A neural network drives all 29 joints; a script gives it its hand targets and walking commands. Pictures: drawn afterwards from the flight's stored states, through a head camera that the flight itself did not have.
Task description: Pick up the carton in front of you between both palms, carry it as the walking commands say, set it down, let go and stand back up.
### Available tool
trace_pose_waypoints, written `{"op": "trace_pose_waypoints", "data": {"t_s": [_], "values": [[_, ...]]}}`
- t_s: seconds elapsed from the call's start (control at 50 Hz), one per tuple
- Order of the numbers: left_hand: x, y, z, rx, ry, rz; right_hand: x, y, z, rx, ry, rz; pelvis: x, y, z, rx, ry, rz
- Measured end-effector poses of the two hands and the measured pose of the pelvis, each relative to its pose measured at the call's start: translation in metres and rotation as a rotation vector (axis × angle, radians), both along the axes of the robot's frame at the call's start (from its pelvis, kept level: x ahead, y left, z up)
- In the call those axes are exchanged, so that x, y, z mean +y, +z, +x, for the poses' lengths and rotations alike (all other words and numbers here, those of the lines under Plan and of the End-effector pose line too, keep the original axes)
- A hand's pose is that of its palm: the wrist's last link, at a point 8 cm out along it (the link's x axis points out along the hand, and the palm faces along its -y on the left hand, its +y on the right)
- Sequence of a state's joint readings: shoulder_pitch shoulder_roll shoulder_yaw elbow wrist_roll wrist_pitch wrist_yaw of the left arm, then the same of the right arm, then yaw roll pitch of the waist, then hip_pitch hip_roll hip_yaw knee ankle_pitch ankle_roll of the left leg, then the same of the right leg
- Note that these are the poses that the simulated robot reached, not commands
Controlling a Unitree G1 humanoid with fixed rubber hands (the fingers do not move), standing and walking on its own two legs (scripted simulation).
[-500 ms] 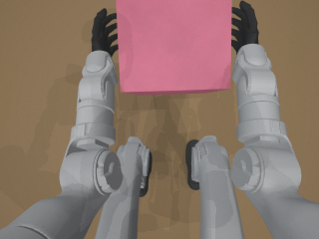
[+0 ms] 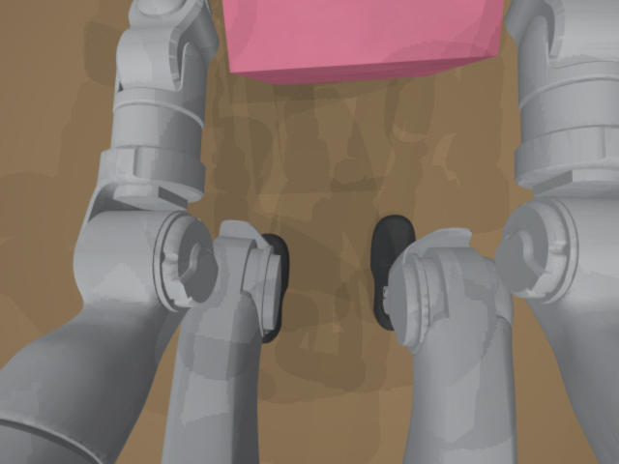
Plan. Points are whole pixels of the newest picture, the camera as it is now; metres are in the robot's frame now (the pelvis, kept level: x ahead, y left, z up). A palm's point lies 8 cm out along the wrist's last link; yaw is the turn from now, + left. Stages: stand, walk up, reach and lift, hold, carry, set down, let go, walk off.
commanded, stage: set down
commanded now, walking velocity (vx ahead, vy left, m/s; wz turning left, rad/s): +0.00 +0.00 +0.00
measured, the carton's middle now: out of the picture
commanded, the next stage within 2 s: none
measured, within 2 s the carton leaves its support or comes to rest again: rests again in 0.40 s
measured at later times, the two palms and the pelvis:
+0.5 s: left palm out of the picture +0.55 +0.11 -0.21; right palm out of the picture +0.55 -0.19 -0.21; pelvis -0.01 +0.01 -0.04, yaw +1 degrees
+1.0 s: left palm out of the picture +0.55 +0.12 -0.21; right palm out of the picture +0.55 -0.20 -0.21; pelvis -0.01 +0.00 -0.05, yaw +1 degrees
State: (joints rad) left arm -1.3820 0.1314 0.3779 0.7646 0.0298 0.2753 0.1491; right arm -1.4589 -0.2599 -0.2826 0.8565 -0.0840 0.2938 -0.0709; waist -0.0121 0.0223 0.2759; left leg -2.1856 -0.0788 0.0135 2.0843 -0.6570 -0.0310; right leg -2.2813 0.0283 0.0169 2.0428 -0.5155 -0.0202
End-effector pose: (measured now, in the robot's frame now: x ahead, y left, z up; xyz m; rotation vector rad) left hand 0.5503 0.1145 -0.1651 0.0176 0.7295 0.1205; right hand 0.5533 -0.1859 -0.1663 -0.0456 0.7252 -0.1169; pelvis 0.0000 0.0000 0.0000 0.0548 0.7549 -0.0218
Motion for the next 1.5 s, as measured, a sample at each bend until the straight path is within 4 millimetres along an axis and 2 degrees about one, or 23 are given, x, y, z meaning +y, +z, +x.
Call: {"op": "trace_pose_waypoints", "data": {"t_s": [0.12,0.3,0.44,0.74,1.06,1.22,1.3,1.36,1.42,1.5], "values": [[-0.002,-0.024,0.008,-0.003,0.001,-0.009,-0.002,-0.021,0.008,-0.003,0.003,-0.01,0.003,-0.018,0.002,-0.045,0.013,-0.009],[-0.001,-0.028,0.007,0.01,-0.009,-0.014,-0.002,-0.022,0.007,0.01,0.007,-0.003,0.007,-0.03,0.002,-0.073,0.02,-0.018],[0.001,-0.039,-0.001,0.028,-0.02,-0.017,-0.002,-0.034,-0.001,0.031,0.023,-0.002,0.006,-0.034,-0.005,-0.112,0.03,-0.019],[0.002,-0.043,-0.001,0.002,-0.061,-0.063,-0.009,-0.041,-0.001,0.023,0.047,0.039,0.002,-0.044,-0.015,-0.208,0.027,-0.018],[0.005,-0.048,0.001,-0.012,-0.105,-0.097,-0.012,-0.045,-0.001,0.005,0.065,0.08,0.003,-0.046,-0.011,-0.21,0.026,-0.019],[0.006,-0.054,0.0,0.005,-0.109,-0.04,-0.014,-0.052,-0.003,0.011,0.075,0.056,0.004,-0.045,-0.006,-0.209,0.022,-0.015],[0.021,-0.062,0.001,0.024,-0.066,0.023,-0.024,-0.065,-0.007,0.038,0.015,0.005,0.003,-0.043,-0.003,-0.191,0.027,-0.013],[0.038,-0.063,0.006,0.013,-0.032,0.043,-0.035,-0.065,-0.002,0.026,-0.024,-0.021,0.002,-0.044,-0.002,-0.18,0.033,-0.015],[0.049,-0.058,0.011,-0.008,-0.022,0.051,-0.039,-0.058,0.005,0.001,-0.037,-0.026,0.002,-0.046,-0.002,-0.18,0.033,-0.018],[0.048,-0.044,0.017,-0.041,-0.028,0.043,-0.038,-0.042,0.013,-0.04,-0.04,-0.02,0.004,-0.045,-0.004,-0.176,0.033,-0.023]]}}
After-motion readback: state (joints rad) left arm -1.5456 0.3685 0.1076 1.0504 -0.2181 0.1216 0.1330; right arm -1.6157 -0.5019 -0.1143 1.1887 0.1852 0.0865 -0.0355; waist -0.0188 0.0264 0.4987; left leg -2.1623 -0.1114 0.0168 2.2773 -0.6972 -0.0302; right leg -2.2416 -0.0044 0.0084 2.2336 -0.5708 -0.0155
